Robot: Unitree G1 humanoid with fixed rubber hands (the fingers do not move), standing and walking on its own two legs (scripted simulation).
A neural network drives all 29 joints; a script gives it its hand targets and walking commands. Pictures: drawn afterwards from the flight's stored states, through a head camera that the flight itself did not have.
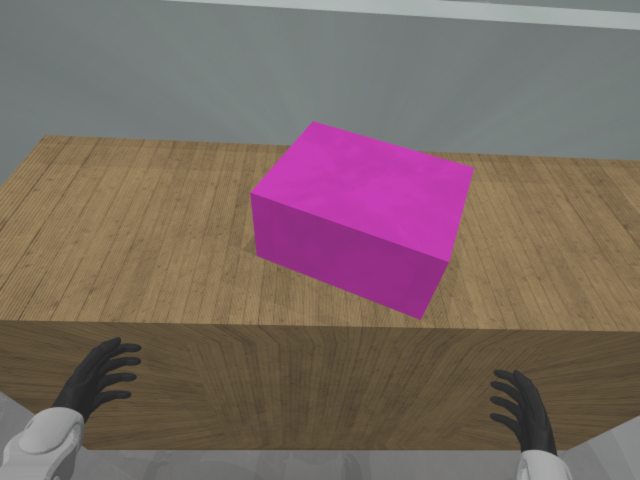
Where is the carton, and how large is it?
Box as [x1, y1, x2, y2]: [250, 121, 473, 319]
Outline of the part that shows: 313,121 250,192 257,255 420,319 448,263 473,167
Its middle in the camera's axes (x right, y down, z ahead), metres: +0.07 -0.04 +0.65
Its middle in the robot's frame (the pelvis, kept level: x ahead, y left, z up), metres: +0.51 -0.06 +0.03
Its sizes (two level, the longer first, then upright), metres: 0.292 0.221 0.145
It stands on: a pedestal, 0.72 m high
